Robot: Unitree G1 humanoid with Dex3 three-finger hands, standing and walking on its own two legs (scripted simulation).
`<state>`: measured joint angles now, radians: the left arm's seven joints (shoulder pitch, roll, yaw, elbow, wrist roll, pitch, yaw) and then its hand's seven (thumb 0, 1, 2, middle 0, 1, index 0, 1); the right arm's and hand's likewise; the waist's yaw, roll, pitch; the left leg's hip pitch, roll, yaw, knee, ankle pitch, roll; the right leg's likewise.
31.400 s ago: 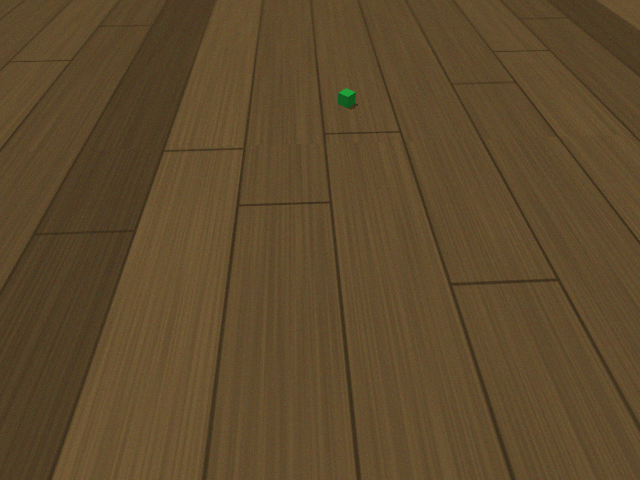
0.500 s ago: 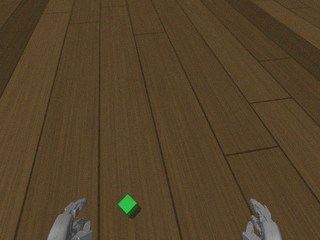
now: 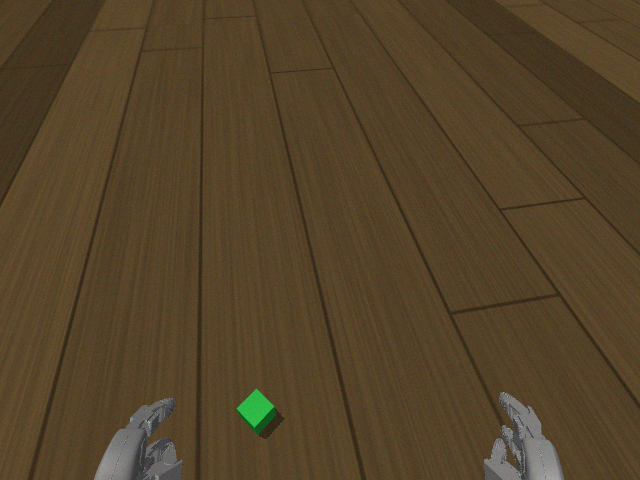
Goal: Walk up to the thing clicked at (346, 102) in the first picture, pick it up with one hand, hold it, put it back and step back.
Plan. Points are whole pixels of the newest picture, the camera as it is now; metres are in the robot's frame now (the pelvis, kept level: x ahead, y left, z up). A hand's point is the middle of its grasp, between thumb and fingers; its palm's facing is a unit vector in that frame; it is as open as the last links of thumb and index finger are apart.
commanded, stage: home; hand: left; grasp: from above
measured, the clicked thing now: (256, 411) +0.42 +0.19 -0.68
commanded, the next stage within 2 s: stand in 0.68 s
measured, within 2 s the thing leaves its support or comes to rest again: neither
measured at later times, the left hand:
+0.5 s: hand (180, 464) +0.17 +0.18 -0.05, palm faces +0.04 -0.98 -0.20, open 7.4 cm
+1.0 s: hand out of the picture +0.14 +0.22 -0.10, palm faces +0.01 -0.95 -0.33, open 7.4 cm
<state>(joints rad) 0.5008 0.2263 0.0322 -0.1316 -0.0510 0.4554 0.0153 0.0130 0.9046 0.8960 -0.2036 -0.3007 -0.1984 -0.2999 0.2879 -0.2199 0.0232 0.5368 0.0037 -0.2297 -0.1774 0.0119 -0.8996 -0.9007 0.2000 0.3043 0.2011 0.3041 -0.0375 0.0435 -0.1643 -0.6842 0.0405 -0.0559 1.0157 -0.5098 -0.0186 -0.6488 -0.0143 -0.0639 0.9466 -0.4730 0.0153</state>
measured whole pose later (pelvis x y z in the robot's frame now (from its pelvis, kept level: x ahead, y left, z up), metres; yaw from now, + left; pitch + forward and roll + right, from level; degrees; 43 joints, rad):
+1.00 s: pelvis -0.01 +0.00 +0.03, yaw +0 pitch +2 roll +0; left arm 0.22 0.29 0.04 0.57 0.05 0.08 0.03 0.01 0.90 0.90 -0.21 -0.30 -0.20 -0.30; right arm 0.17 -0.28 -0.03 0.81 -0.06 -0.04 -0.02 0.01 -0.90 -0.90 0.20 0.30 0.20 0.30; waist 0.02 -0.03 0.03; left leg -0.43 0.01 -0.02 0.81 -0.42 -0.01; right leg -0.43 -0.05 -0.03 0.81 -0.41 0.02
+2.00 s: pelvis -0.01 -0.01 +0.07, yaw +0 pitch -3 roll +0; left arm 0.17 0.30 0.03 1.16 0.02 -0.01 0.01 0.01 0.90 0.90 -0.21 -0.30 -0.20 -0.30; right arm 0.16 -0.32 -0.03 1.13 -0.03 0.00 -0.01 0.00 -0.90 -0.90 0.20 0.30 0.20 0.30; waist 0.01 0.02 0.07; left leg -0.12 0.02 -0.02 0.37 -0.19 -0.02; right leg -0.12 -0.02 -0.05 0.36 -0.19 0.01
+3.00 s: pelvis +0.00 -0.02 +0.07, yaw +0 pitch -3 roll +0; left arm 0.11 0.32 0.03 1.15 0.01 -0.01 0.00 0.01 0.90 0.90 -0.21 -0.30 -0.20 -0.30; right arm 0.12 -0.33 -0.01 1.14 -0.02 -0.01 -0.01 0.00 -0.90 -0.90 0.20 0.30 0.20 0.30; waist 0.00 0.01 0.04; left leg -0.08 0.04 -0.01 0.31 -0.18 -0.03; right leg -0.09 -0.01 -0.04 0.32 -0.18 0.00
